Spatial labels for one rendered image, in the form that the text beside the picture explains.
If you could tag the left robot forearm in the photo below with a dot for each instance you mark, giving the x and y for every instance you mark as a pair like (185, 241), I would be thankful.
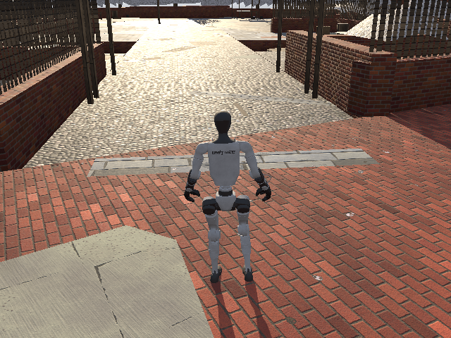
(190, 183)

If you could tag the robot right foot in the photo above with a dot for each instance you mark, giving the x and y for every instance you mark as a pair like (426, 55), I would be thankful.
(248, 275)

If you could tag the robot right hand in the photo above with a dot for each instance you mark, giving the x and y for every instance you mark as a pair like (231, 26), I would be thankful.
(268, 193)

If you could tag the robot right upper arm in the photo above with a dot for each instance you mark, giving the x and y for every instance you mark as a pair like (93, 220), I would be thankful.
(250, 158)

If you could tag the right robot shin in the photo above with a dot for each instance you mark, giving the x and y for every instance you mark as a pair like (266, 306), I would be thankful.
(246, 248)

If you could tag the robot left upper arm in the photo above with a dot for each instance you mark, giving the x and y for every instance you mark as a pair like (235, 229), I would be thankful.
(201, 149)

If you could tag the robot left hand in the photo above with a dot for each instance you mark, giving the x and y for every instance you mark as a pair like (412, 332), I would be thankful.
(194, 192)

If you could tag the right robot forearm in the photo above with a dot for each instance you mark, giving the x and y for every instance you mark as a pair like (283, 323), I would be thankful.
(261, 181)

